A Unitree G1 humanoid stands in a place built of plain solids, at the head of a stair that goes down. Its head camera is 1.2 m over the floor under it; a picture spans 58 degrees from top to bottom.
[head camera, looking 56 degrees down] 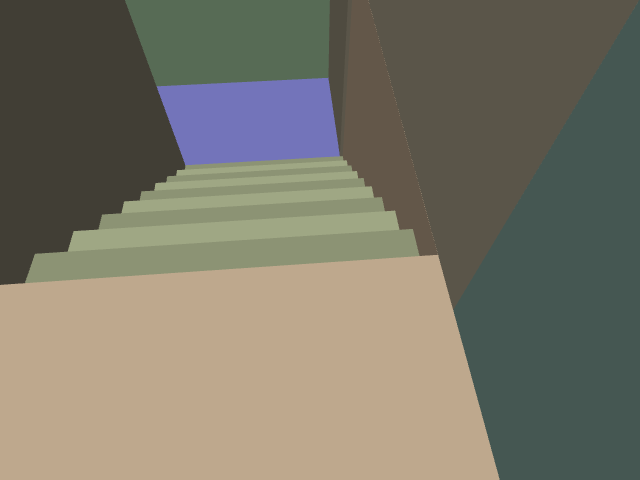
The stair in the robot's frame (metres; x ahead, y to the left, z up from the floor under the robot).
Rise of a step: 0.19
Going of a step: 0.24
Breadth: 1.45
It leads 5 degrees to the left of straight ahead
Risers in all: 10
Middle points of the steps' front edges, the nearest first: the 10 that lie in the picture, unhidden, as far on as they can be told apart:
0.69 0.34 0.00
0.93 0.36 -0.19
1.17 0.38 -0.38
1.41 0.40 -0.57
1.65 0.42 -0.76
1.89 0.43 -0.95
2.13 0.45 -1.14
2.37 0.47 -1.33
2.61 0.49 -1.52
2.85 0.51 -1.71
